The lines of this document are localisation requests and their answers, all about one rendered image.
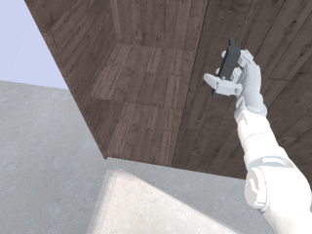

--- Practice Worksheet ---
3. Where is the right robot upper arm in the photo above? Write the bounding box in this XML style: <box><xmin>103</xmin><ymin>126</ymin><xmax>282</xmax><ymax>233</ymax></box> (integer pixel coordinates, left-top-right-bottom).
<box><xmin>244</xmin><ymin>166</ymin><xmax>312</xmax><ymax>234</ymax></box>

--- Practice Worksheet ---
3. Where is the right robot hand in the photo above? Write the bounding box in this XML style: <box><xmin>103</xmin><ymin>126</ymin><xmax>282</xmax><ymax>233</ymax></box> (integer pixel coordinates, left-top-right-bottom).
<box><xmin>203</xmin><ymin>49</ymin><xmax>261</xmax><ymax>99</ymax></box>

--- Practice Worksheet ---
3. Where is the robot right forearm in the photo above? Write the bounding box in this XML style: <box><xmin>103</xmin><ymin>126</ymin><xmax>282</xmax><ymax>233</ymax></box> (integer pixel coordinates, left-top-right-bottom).
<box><xmin>234</xmin><ymin>91</ymin><xmax>312</xmax><ymax>209</ymax></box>

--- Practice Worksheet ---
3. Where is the wardrobe door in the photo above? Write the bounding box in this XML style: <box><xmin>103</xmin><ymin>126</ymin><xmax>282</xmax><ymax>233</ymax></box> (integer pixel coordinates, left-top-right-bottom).
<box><xmin>172</xmin><ymin>0</ymin><xmax>312</xmax><ymax>191</ymax></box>

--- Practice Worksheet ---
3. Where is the handle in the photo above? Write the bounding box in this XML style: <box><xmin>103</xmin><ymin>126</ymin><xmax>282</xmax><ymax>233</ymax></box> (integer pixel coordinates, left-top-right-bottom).
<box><xmin>212</xmin><ymin>37</ymin><xmax>241</xmax><ymax>99</ymax></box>

